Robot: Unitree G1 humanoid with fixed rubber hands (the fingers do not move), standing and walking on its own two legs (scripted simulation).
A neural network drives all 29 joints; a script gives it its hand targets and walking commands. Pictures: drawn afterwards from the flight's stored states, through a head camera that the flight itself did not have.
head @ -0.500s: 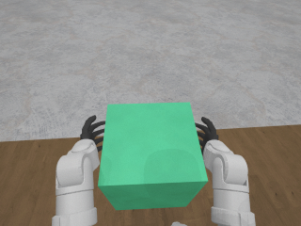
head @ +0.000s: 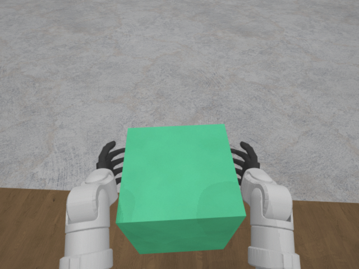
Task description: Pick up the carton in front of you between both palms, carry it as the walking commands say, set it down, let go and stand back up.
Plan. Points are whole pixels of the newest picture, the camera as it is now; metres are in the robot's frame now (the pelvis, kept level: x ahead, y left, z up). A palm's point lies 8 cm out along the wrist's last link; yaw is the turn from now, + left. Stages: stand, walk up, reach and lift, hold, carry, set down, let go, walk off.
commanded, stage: carry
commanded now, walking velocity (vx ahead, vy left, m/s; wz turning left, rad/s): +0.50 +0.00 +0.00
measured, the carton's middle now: (179, 193) +0.31 +0.02 +0.00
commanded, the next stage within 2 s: none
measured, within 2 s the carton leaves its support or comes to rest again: neither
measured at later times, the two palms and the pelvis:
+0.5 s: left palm (137, 92) +0.65 +0.17 +0.04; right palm (231, 101) +0.62 -0.13 +0.04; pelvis +0.31 +0.04 -0.04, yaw -2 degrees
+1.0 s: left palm (153, 55) +0.93 +0.15 +0.02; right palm (225, 56) +0.95 -0.15 +0.01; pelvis +0.62 -0.01 -0.07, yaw +0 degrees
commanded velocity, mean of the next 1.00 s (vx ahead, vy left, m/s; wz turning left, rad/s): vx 0.50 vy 0.00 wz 0.00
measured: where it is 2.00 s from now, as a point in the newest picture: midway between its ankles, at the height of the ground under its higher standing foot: (187, 141)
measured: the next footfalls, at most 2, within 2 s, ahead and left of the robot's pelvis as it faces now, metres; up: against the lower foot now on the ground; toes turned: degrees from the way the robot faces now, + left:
left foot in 0.30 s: +0.37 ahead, +0.08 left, -0.03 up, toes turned +1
right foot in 0.84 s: +0.69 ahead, -0.06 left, -0.07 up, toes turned -5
